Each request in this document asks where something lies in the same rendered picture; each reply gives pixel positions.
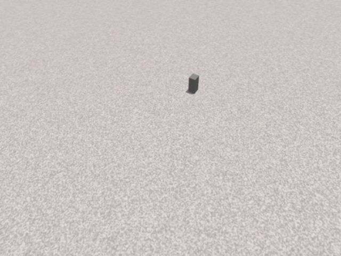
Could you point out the carton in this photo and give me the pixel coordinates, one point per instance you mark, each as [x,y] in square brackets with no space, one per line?
[193,83]

